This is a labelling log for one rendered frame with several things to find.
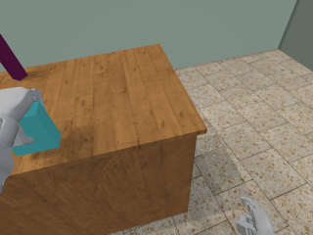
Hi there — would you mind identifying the left robot hand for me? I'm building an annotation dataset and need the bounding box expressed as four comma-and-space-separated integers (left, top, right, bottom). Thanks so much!
0, 86, 45, 147

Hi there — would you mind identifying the right robot hand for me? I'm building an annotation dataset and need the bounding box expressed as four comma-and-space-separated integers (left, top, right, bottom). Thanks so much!
236, 196, 274, 235

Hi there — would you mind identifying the left robot forearm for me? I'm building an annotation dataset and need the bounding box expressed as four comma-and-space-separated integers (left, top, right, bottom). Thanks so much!
0, 114, 19, 195

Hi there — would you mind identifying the sponge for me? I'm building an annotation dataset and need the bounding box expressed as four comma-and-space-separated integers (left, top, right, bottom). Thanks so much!
12, 101, 61, 156

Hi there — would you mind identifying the table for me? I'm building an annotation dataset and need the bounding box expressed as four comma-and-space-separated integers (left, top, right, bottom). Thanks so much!
0, 44, 207, 235

